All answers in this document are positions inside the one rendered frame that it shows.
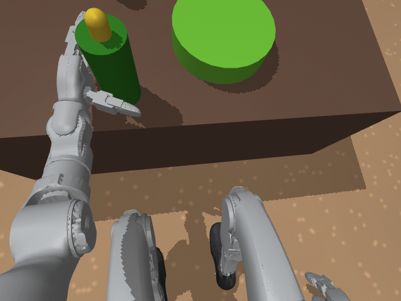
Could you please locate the right robot foot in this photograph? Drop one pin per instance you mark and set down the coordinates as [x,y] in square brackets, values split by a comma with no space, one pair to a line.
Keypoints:
[224,282]

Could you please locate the left robot arm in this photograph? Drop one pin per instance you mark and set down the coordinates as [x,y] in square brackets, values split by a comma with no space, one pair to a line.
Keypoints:
[54,227]

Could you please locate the left robot hand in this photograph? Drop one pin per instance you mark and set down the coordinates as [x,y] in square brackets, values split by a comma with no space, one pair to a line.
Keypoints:
[74,80]

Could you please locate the left robot foot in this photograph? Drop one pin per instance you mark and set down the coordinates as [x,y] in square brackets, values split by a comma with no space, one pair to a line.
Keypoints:
[162,273]

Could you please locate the right robot hand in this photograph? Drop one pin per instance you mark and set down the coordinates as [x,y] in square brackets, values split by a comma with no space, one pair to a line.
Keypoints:
[325,287]

